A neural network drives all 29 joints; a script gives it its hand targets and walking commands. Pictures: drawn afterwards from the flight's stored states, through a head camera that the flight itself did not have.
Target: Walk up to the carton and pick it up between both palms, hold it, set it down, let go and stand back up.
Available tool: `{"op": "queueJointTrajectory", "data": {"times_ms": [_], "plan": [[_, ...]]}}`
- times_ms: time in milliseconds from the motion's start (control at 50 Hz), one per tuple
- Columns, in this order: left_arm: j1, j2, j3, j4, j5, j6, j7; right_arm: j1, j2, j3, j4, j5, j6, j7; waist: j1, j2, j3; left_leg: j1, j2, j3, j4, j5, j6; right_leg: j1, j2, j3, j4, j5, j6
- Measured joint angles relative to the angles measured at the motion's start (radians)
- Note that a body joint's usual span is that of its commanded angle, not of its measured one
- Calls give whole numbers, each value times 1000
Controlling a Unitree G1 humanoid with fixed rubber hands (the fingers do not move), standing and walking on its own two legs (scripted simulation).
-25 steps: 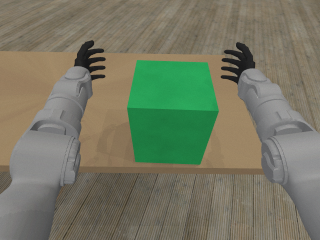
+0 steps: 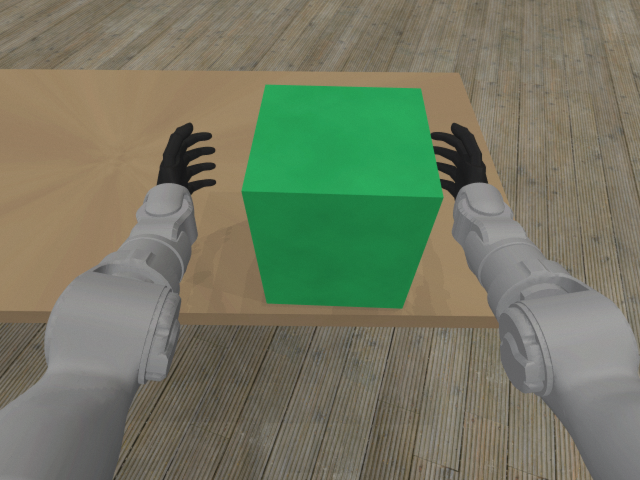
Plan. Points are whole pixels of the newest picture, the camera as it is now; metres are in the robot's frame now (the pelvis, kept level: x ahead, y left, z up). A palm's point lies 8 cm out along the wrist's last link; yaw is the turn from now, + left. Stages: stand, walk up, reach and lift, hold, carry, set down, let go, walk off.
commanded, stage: reach and lift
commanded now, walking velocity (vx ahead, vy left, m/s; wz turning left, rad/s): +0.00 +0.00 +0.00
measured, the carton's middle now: (338, 203) +0.49 -0.07 +0.04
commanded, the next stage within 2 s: none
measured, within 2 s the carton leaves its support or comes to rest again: neither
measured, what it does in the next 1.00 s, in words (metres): stands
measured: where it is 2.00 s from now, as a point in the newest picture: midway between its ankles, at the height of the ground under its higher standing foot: outside the picture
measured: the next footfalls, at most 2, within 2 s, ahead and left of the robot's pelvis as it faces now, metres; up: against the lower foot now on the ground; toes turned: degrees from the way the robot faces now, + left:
none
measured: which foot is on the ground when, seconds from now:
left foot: down 0.00-1.00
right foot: down 0.00-1.00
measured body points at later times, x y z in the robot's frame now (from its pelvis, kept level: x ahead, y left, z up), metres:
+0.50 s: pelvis +0.00 +0.00 +0.00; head +0.09 +0.01 +0.44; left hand +0.50 +0.09 +0.10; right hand +0.46 -0.21 +0.09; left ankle -0.02 +0.15 -0.73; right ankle +0.05 -0.11 -0.73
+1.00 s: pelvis +0.03 +0.01 +0.02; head +0.10 +0.00 +0.46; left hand +0.49 +0.10 +0.10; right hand +0.44 -0.20 +0.09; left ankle -0.02 +0.15 -0.73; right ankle +0.05 -0.11 -0.73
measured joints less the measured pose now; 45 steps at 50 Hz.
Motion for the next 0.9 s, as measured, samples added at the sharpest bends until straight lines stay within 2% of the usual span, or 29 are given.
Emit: {"op": "queueJointTrajectory", "data": {"times_ms": [120,220,360,500,580,640,700,780,840,900], "plan": [[24,-3,-21,2,-20,-53,2,13,1,12,-8,16,-42,4,-6,-4,-23,-58,-2,-1,23,-5,-2,-61,-2,0,30,-9,-2],[33,-18,-15,-29,-4,-68,5,11,12,12,-13,18,-60,4,-13,-4,-39,-97,-2,-4,36,-8,-4,-97,-2,-2,39,-10,-3],[26,-61,50,-64,75,-71,14,13,41,-25,-32,-21,-69,-14,-17,-7,-36,-99,-2,-1,30,-5,-2,-98,-2,0,30,-5,-2],[22,-99,158,-86,178,-49,42,15,73,-101,-57,-101,-52,-35,-13,-1,-8,-52,-4,11,-2,6,5,-54,-3,11,-2,8,4],[38,-110,230,-115,244,-38,53,32,90,-169,-89,-174,-48,-39,-7,4,12,-19,-6,18,-28,15,9,-23,-4,18,-28,19,8],[57,-121,317,-144,315,-37,52,53,116,-248,-133,-260,-47,-37,-2,6,33,14,-7,23,-54,24,13,9,-5,21,-53,28,10],[87,-143,444,-193,435,-49,34,88,165,-381,-213,-417,-56,-25,-1,7,71,71,-10,24,-99,42,14,64,-9,20,-92,41,13],[144,-192,590,-281,581,-71,1,157,242,-554,-349,-620,-88,18,1,15,131,170,-11,21,-159,60,19,167,-12,12,-153,56,17],[189,-230,644,-346,640,-45,-4,198,286,-622,-402,-694,-98,44,7,20,153,231,-9,25,-183,57,22,226,-10,12,-176,54,19],[228,-260,669,-402,680,-10,-19,230,305,-654,-427,-725,-103,59,16,24,165,279,-5,30,-195,47,22,272,-7,13,-185,44,20]]}}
